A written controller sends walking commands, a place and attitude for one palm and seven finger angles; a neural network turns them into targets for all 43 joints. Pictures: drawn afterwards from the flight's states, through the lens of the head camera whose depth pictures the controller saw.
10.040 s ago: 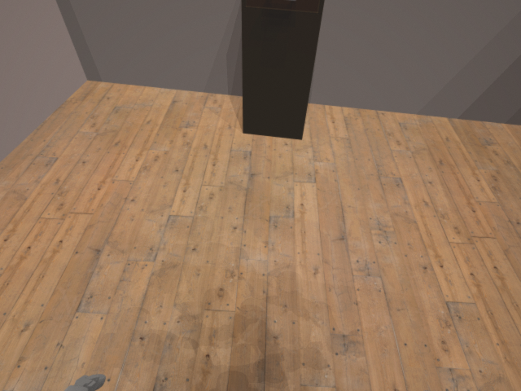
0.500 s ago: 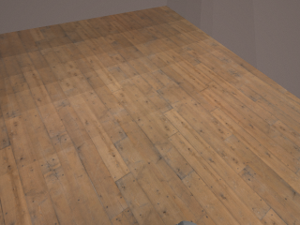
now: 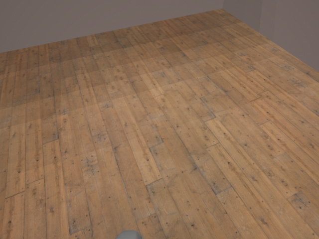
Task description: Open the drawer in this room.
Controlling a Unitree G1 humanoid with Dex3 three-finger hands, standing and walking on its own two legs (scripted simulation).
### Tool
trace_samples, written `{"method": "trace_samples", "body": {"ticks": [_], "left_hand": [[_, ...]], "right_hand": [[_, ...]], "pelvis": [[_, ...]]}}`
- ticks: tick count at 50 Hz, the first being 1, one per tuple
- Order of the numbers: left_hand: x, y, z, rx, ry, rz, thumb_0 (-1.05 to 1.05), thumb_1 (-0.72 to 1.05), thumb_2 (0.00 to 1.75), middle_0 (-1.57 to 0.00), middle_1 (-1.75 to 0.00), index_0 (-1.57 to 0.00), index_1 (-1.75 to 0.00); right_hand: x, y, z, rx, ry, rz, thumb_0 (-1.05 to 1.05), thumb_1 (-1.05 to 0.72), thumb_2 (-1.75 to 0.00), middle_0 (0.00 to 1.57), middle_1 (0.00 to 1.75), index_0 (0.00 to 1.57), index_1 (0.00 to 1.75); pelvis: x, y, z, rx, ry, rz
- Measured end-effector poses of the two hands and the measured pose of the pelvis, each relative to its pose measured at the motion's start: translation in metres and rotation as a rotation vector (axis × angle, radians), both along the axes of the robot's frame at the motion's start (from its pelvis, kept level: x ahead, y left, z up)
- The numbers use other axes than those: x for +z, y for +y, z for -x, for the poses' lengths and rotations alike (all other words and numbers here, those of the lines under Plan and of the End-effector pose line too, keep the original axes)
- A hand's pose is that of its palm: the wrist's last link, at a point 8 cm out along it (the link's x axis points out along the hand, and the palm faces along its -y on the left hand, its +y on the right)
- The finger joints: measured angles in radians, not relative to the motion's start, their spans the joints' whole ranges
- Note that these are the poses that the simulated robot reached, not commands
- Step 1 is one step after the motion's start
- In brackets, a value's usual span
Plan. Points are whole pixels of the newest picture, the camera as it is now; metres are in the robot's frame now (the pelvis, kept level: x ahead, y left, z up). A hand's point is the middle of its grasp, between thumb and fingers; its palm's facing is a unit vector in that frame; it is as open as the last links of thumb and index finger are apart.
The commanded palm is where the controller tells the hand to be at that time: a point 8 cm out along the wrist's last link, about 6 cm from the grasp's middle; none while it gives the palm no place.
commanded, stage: turn or walk to find it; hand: left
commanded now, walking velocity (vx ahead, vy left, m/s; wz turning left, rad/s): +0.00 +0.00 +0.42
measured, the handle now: out of the picture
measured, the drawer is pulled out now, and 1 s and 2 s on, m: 0.00 0.00 0.00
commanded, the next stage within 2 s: none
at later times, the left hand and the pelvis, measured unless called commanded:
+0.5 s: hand out of the picture -0.02 +0.29 -0.18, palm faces +0.24 -0.95 -0.22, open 7.4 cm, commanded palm none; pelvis -0.03 +0.07 +0.00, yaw +11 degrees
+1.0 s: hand out of the picture -0.02 +0.21 -0.14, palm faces +0.38 -0.88 -0.27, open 7.4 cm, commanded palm none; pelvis -0.04 +0.00 +0.00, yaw +24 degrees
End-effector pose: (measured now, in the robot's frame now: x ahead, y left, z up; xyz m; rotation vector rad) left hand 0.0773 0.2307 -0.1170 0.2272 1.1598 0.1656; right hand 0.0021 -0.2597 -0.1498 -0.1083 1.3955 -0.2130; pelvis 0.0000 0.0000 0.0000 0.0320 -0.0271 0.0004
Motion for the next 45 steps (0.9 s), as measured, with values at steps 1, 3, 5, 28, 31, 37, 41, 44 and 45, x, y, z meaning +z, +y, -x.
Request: {"method": "trace_samples", "body": {"ticks": [1, 3, 5, 28, 31, 37, 41, 44, 45], "left_hand": [[-0.002, 0.003, 0.008, 0.015, 0.010, 0.001, 0.00, 0.91, 0.90, -0.20, -0.30, -0.21, -0.30], [-0.006, 0.010, 0.024, 0.046, 0.032, 0.006, 0.00, 0.91, 0.90, -0.20, -0.30, -0.21, -0.30], [-0.012, 0.020, 0.042, 0.078, 0.058, 0.012, 0.00, 0.91, 0.90, -0.20, -0.30, -0.21, -0.30], [-0.023, 0.099, 0.108, 0.268, 0.092, 0.048, 0.00, 0.91, 0.90, -0.20, -0.30, -0.20, -0.30], [-0.019, 0.095, 0.097, 0.265, 0.060, 0.040, 0.00, 0.91, 0.90, -0.20, -0.30, -0.20, -0.30], [-0.009, 0.075, 0.072, 0.258, -0.025, 0.018, 0.00, 0.91, 0.90, -0.20, -0.30, -0.20, -0.30], [-0.004, 0.055, 0.068, 0.270, -0.082, -0.012, 0.00, 0.91, 0.90, -0.20, -0.30, -0.20, -0.30], [0.003, 0.040, 0.082, 0.294, -0.085, -0.024, 0.00, 0.90, 0.90, -0.20, -0.30, -0.20, -0.30], [0.005, 0.036, 0.089, 0.311, -0.080, -0.026, 0.00, 0.90, 0.90, -0.20, -0.30, -0.20, -0.30]], "right_hand": [[0.001, 0.001, -0.003, 0.015, 0.002, 0.004, 0.01, -0.91, -0.90, 0.19, 0.30, 0.20, 0.30], [0.003, 0.004, -0.013, 0.049, -0.003, 0.013, 0.01, -0.91, -0.90, 0.19, 0.30, 0.20, 0.30], [0.006, 0.011, -0.028, 0.087, -0.021, 0.024, 0.01, -0.91, -0.90, 0.19, 0.30, 0.20, 0.30], [0.033, 0.107, -0.082, 0.320, -0.186, 0.042, 0.01, -0.90, -0.90, 0.20, 0.30, 0.21, 0.30], [0.027, 0.101, -0.068, 0.313, -0.148, 0.033, 0.01, -0.90, -0.90, 0.20, 0.30, 0.21, 0.30], [0.011, 0.074, -0.039, 0.306, -0.053, 0.013, 0.01, -0.90, -0.90, 0.20, 0.30, 0.21, 0.30], [-0.006, 0.050, -0.031, 0.311, -0.015, -0.010, 0.01, -0.90, -0.90, 0.20, 0.30, 0.21, 0.30], [-0.009, 0.038, -0.035, 0.331, -0.002, -0.016, 0.01, -0.91, -0.90, 0.20, 0.30, 0.21, 0.30], [-0.008, 0.035, -0.038, 0.342, -0.001, -0.017, 0.01, -0.91, -0.90, 0.20, 0.30, 0.21, 0.30]], "pelvis": [[0.000, 0.001, 0.001, 0.010, 0.001, 0.001], [-0.001, 0.005, 0.004, 0.029, 0.003, 0.004], [-0.002, 0.010, 0.007, 0.048, 0.004, 0.008], [0.004, 0.066, 0.034, 0.210, 0.023, 0.065], [0.003, 0.061, 0.036, 0.234, 0.027, 0.061], [-0.001, 0.041, 0.041, 0.286, 0.037, 0.048], [-0.009, 0.021, 0.042, 0.320, 0.037, 0.030], [-0.007, 0.011, 0.043, 0.357, 0.023, 0.021], [-0.005, 0.009, 0.043, 0.368, 0.020, 0.014]]}}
